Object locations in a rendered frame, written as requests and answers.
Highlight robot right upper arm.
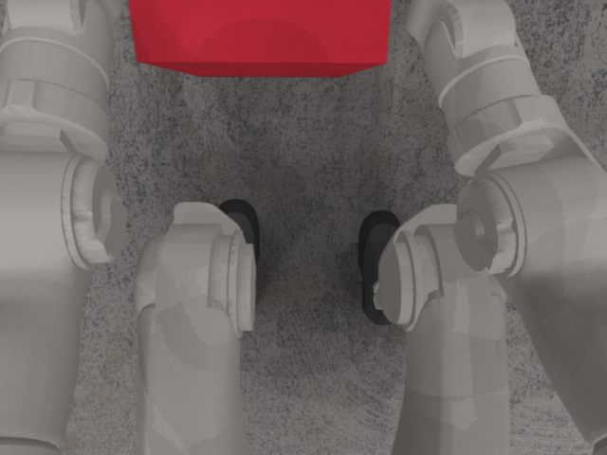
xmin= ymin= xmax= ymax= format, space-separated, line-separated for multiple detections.
xmin=453 ymin=155 xmax=607 ymax=455

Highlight left robot thigh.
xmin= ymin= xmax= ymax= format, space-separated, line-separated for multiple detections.
xmin=137 ymin=224 xmax=256 ymax=455

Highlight right robot forearm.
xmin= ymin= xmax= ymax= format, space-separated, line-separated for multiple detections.
xmin=405 ymin=0 xmax=607 ymax=176

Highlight left robot forearm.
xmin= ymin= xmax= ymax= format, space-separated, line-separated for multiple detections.
xmin=0 ymin=0 xmax=122 ymax=162

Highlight left robot foot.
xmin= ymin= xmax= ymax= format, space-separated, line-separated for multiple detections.
xmin=219 ymin=199 xmax=260 ymax=265

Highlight carton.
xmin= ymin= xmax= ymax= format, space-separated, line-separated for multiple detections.
xmin=128 ymin=0 xmax=391 ymax=78

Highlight robot left upper arm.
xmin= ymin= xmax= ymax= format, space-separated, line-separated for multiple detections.
xmin=0 ymin=151 xmax=126 ymax=455

